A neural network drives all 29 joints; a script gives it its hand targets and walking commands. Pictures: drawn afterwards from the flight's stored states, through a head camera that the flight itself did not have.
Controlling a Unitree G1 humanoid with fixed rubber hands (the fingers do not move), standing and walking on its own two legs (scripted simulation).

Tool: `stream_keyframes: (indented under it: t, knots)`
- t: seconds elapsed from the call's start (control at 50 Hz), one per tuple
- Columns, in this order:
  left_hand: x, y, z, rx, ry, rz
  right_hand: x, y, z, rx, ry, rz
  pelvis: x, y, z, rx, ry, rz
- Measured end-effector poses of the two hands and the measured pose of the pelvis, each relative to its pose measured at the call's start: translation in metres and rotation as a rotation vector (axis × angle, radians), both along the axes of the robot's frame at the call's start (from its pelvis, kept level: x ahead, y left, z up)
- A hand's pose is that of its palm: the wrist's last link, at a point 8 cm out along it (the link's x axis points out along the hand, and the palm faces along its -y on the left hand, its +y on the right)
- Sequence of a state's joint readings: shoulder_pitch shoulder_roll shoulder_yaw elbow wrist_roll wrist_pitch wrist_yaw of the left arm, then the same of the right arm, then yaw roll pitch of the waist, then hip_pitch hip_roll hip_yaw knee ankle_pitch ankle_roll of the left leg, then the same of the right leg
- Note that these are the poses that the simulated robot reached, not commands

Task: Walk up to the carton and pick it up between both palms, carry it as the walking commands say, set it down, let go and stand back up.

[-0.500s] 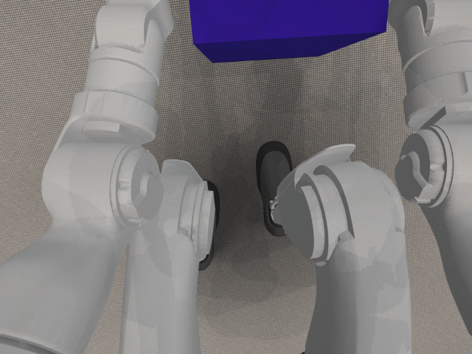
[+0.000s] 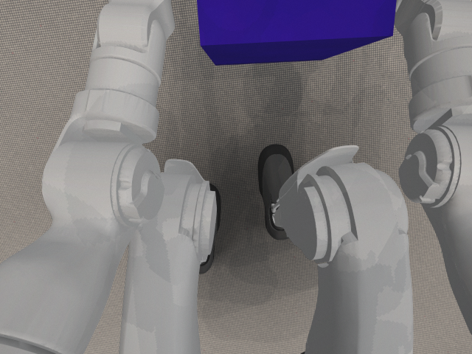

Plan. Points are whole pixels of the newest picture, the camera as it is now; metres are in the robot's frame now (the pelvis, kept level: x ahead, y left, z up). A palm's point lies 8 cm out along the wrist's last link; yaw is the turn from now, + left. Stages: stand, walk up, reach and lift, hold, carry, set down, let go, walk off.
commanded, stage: set down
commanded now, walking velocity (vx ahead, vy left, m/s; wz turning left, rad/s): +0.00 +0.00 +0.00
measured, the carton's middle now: out of the picture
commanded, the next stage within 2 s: none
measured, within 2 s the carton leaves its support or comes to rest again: neither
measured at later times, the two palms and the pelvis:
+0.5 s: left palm out of the picture +0.55 +0.06 -0.17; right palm out of the picture +0.52 -0.26 -0.17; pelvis +0.00 -0.01 +0.01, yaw -1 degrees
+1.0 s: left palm out of the picture +0.57 +0.06 -0.09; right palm out of the picture +0.52 -0.29 -0.10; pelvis -0.01 -0.01 +0.04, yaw -1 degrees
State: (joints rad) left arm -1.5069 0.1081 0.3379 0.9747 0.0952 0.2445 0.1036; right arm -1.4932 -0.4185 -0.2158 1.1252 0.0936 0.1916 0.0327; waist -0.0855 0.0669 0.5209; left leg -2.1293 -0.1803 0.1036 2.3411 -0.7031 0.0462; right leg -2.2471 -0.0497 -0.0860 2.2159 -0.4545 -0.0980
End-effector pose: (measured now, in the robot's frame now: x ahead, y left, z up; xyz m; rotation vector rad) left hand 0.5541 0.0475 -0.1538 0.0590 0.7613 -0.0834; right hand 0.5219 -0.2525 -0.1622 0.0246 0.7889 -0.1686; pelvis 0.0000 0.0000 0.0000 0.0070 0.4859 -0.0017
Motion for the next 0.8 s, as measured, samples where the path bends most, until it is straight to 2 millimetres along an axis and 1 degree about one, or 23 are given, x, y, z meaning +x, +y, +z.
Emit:
stream_keyframes:
  t: [0.22,0.32,0.42,0.54,0.7,0.76,0.8]
  knots:
    - [-0.001,0.0,-0.001,0.002,-0.02,0.001,-0.001,0.0,-0.001,-0.004,-0.012,-0.006,0.0,-0.001,-0.001,0.003,-0.007,-0.007]
    - [-0.001,0.001,-0.003,0.022,-0.038,-0.024,-0.001,0.0,-0.003,-0.008,-0.023,-0.017,0.0,-0.003,0.001,0.007,-0.002,-0.012]
    - [-0.002,0.005,-0.011,0.047,-0.014,-0.033,0.001,-0.002,-0.007,-0.028,-0.016,-0.041,0.001,-0.007,0.005,0.01,0.02,-0.014]
    - [-0.006,0.016,-0.022,0.066,0.001,-0.01,-0.003,-0.008,-0.014,-0.037,-0.002,-0.066,0.004,-0.011,0.008,0.016,0.039,-0.02]
    - [0.003,0.027,-0.014,0.074,-0.043,0.009,-0.003,-0.028,-0.012,-0.054,-0.03,-0.096,0.004,-0.014,0.007,0.023,0.04,-0.013]
    - [0.005,0.029,-0.006,0.068,-0.065,0.019,-0.002,-0.036,-0.004,-0.059,-0.062,-0.101,0.002,-0.015,0.006,0.024,0.033,-0.015]
    - [0.007,0.027,0.001,0.064,-0.076,0.016,-0.001,-0.037,0.004,-0.06,-0.076,-0.085,0.0,-0.016,0.007,0.026,0.027,-0.019]
